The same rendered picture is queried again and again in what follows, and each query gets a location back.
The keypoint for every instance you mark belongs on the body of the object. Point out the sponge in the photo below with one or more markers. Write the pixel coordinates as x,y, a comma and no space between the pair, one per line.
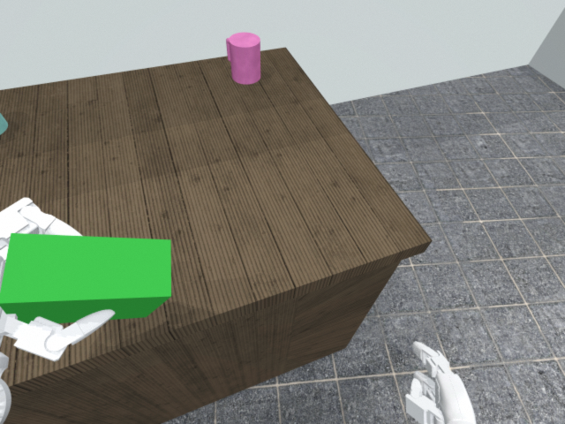
65,278

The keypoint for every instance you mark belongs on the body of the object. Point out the robot left hand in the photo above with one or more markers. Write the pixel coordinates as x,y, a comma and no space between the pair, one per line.
41,337

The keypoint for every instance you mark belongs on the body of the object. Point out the table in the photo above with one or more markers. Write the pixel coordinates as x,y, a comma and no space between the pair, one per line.
283,231

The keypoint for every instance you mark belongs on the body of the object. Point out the robot right hand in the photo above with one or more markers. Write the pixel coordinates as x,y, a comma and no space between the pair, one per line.
444,400

